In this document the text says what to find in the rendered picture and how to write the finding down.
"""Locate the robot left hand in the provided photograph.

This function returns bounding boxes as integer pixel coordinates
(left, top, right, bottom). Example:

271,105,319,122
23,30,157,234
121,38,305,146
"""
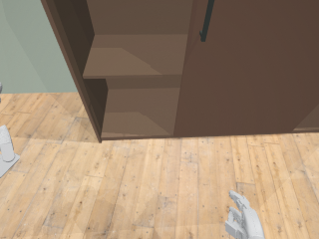
0,83,20,178

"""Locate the handle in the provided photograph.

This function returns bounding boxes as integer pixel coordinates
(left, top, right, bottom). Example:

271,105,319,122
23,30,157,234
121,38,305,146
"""
199,0,214,42

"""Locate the robot right hand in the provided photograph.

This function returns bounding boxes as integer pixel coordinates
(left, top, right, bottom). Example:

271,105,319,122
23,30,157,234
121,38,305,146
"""
225,190,265,239

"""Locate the wardrobe door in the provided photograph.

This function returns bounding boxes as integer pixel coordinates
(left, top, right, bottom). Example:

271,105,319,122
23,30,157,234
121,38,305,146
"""
173,0,319,136
296,105,319,128

